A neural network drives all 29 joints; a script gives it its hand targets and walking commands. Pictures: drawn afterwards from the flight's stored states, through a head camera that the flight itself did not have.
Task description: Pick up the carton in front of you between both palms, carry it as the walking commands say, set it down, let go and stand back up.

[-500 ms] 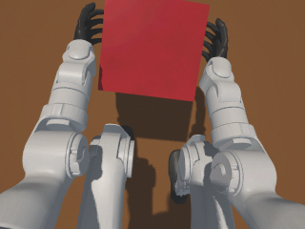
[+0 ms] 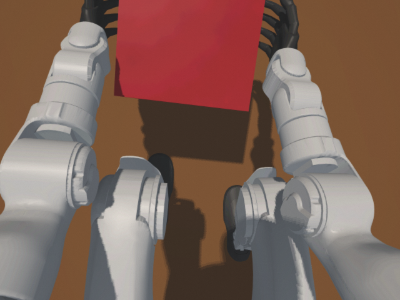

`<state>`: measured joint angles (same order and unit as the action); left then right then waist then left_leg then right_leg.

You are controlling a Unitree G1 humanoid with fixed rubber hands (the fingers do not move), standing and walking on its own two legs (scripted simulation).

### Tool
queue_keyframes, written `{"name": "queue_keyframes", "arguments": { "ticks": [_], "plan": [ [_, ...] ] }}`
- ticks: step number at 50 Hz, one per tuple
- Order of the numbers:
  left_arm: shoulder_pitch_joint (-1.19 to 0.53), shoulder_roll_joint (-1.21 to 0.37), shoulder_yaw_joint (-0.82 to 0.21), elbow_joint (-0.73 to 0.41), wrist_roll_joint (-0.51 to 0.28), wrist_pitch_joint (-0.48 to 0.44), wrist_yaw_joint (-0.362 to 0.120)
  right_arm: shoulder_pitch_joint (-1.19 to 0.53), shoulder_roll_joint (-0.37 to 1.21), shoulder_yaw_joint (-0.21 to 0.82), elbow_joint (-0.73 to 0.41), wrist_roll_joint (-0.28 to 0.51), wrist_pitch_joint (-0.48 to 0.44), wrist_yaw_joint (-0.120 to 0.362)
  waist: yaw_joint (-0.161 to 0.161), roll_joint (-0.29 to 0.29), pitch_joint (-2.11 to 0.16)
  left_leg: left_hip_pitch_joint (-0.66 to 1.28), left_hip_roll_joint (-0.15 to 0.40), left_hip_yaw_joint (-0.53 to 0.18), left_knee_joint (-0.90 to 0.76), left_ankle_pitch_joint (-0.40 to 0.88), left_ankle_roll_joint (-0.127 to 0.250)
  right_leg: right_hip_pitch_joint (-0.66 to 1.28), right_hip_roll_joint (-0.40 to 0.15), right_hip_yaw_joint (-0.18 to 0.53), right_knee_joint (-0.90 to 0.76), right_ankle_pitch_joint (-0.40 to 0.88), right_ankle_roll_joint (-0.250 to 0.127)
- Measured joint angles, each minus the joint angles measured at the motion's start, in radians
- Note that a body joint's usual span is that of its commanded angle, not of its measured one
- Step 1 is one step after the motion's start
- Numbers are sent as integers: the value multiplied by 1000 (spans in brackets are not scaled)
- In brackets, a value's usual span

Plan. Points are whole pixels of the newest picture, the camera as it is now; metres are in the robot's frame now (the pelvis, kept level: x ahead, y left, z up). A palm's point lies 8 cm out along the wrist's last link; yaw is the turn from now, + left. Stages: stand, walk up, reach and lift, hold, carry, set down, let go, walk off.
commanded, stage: set down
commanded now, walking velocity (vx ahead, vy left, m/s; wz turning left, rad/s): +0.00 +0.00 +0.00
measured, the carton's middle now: (188, 53) +0.52 +0.09 -0.24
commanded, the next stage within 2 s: none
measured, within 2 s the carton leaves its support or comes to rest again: rests again in 0.06 s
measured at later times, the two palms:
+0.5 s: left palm (97, 23) +0.52 +0.24 -0.16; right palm (282, 45) +0.54 -0.06 -0.16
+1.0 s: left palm (74, 44) +0.49 +0.29 -0.20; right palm (293, 66) +0.52 -0.10 -0.19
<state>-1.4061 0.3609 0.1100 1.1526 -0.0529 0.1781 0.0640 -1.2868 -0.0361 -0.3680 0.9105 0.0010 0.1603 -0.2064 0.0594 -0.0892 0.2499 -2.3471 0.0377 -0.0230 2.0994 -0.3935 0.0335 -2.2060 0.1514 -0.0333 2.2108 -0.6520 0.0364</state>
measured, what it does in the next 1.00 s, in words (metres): stands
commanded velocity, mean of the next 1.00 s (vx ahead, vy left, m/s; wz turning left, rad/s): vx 0.00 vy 0.00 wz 0.00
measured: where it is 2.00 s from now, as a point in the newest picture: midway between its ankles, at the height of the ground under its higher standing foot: (198, 220)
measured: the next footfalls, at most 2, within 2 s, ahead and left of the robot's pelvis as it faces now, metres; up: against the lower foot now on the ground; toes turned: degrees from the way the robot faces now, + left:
none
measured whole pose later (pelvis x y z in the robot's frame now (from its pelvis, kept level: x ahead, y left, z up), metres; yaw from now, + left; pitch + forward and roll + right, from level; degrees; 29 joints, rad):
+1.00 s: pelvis +0.00 +0.00 +0.00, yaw +0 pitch +34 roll -3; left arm -1.35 0.52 0.14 1.20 -0.22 -0.02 0.00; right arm -1.30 -0.23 -0.08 0.97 0.19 0.06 -0.16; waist 0.04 -0.04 0.42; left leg -2.32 0.05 0.00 2.13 -0.41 0.05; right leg -2.17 0.16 -0.01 2.24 -0.67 0.06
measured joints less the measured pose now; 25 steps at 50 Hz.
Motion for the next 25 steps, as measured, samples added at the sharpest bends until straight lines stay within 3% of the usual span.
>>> {"name": "queue_keyframes", "arguments": {
  "ticks": [25],
  "plan": [
    [-17, 25, 134, 21, 69, -43, -106, -53, 10, -79, 10, -121, -32, 113, -2, 24, 24, -22, 15, 7, 24, -17, 3, -31, 15, 7, 25, -8, -2]
  ]
}}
